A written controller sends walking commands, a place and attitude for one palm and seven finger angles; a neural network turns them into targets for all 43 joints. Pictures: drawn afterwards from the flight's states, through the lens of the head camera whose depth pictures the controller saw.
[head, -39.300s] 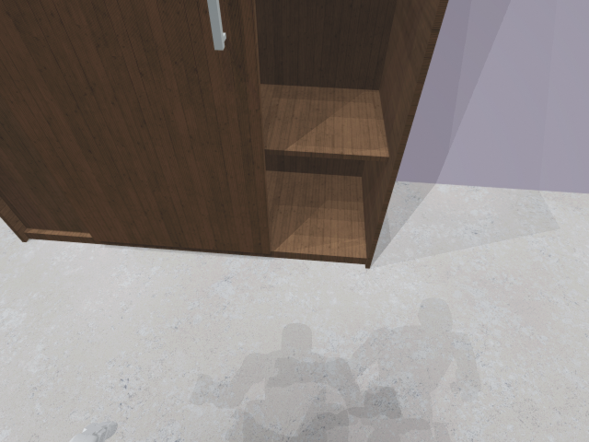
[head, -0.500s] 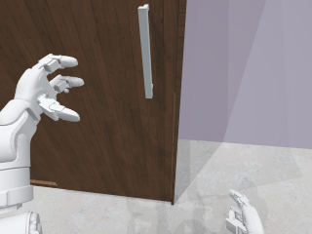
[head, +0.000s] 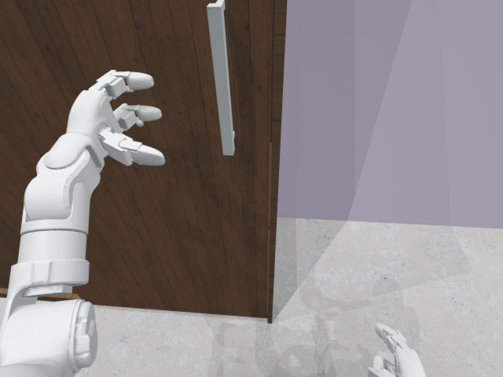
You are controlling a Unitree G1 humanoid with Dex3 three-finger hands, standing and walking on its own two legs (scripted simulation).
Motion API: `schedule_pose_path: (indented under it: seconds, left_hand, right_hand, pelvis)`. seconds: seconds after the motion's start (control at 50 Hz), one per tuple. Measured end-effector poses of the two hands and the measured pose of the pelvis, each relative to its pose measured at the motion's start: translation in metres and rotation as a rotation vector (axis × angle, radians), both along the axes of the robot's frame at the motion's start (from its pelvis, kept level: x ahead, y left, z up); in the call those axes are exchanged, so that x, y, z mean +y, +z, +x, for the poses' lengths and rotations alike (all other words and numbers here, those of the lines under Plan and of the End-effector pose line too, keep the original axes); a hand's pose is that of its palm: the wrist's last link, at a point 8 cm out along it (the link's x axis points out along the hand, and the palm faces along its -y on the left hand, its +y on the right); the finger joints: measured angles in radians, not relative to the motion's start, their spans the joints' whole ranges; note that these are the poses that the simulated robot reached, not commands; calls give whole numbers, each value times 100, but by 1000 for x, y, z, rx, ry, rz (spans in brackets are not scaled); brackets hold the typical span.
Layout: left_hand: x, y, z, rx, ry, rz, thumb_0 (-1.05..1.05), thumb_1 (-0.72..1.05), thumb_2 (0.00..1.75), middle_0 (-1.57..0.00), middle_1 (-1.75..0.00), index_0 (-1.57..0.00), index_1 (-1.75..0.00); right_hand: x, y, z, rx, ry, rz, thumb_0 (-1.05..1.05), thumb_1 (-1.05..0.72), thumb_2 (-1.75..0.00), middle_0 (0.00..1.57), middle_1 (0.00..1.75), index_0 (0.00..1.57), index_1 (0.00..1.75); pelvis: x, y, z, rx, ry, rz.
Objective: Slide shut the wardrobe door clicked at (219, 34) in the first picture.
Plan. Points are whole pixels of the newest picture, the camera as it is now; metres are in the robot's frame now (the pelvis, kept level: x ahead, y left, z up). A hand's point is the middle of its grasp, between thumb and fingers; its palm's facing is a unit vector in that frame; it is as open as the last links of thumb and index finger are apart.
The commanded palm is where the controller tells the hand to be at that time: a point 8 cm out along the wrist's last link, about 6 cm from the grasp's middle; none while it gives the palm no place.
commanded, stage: move the hooked fingers beside the handle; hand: left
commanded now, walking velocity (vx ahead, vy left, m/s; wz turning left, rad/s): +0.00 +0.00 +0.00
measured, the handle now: (225, 85) +0.51 +0.08 +0.25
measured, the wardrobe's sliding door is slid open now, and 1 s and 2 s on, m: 0.00 0.00 0.00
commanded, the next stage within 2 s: feel for the door with the fingertips in 1.36 s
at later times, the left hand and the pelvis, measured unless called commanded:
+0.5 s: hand (173, 106) +0.44 +0.15 +0.25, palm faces +0.00 -1.00 -0.01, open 14.0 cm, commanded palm +0.42 +0.20 +0.24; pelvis +0.01 +0.00 +0.00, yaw -1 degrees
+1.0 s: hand (177, 106) +0.46 +0.15 +0.24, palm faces +0.01 -1.00 +0.00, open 14.0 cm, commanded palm +0.43 +0.20 +0.24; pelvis +0.01 +0.00 +0.00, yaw -2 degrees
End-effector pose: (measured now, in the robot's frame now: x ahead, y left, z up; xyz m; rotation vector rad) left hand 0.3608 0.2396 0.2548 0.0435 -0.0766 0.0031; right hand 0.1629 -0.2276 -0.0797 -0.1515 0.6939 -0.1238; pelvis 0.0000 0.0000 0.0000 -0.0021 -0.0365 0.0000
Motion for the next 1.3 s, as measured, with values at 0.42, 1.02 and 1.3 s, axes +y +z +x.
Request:
schedule_pose_path:
  seconds: [0.42, 1.02, 1.3]
  left_hand:
    - [-31, -5, 55, 28, -11, -36, -2, -50, 30, -30, -120, -30, -120]
    - [-32, -13, 73, 40, 6, -37, -2, -50, 30, -30, -120, -30, -120]
    - [-46, -10, 75, 49, -10, -56, -2, -50, 30, -30, -120, -30, -120]
  right_hand:
    - [-21, -14, -33, 115, -89, -24, 1, -91, -90, 20, 30, 20, 30]
    - [-16, -19, -49, 170, -121, -24, 1, -91, -90, 20, 30, 20, 30]
    - [-12, -17, -43, 152, -103, -25, 1, -91, -90, 20, 30, 20, 30]
  pelvis:
    - [-1, 1, 9, 35, -18, 0]
    - [5, 1, 13, 52, -26, -4]
    - [6, 0, 10, 55, -23, -4]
